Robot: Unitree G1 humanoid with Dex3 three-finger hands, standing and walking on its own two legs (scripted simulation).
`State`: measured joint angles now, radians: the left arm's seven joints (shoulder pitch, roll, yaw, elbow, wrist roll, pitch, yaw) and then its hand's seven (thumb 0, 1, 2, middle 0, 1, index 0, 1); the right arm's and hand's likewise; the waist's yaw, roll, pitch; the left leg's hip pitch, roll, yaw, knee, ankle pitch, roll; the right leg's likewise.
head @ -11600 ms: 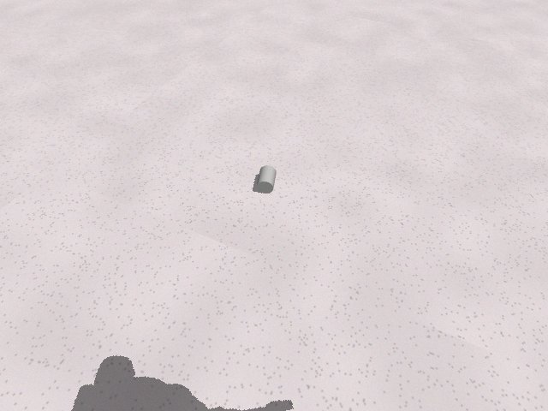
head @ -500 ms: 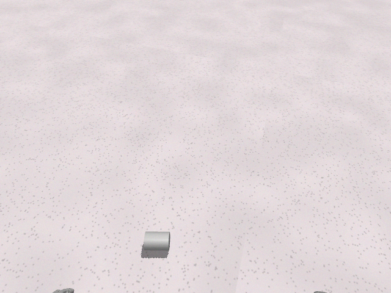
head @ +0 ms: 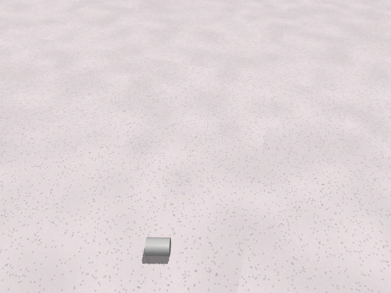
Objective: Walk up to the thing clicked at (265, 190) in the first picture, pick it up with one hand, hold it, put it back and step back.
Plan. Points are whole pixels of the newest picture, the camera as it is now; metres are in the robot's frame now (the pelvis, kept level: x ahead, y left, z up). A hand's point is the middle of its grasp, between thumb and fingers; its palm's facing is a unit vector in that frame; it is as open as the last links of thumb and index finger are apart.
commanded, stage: walk up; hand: left
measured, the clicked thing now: (158, 246) +0.49 +0.17 -0.74
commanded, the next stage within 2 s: stand in 0.54 s
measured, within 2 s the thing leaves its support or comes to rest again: neither
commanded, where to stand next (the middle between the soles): +0.08 -0.01 m, yaw +0 degrees
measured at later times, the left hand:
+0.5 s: hand out of the picture +0.08 +0.25 -0.15, palm faces -0.03 -0.94 -0.35, open 7.4 cm
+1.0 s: hand out of the picture +0.06 +0.24 -0.16, palm faces -0.04 -0.94 -0.33, open 7.4 cm
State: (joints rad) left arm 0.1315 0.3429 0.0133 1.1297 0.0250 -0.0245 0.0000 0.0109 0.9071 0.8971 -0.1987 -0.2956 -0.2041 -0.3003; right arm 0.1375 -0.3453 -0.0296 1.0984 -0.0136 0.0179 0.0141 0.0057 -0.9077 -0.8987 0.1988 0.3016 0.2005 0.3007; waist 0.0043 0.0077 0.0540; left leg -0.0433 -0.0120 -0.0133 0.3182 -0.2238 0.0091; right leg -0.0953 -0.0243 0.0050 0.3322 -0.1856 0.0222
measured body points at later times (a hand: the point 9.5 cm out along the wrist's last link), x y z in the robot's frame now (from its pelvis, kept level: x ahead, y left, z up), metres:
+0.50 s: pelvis +0.00 +0.00 +0.00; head +0.00 +0.00 +0.45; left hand +0.08 +0.30 -0.13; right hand +0.06 -0.30 -0.14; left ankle -0.03 +0.11 -0.75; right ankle +0.00 -0.13 -0.75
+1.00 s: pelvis -0.01 -0.01 +0.00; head +0.00 -0.01 +0.45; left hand +0.06 +0.29 -0.13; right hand +0.06 -0.31 -0.13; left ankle -0.03 +0.11 -0.75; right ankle +0.00 -0.13 -0.75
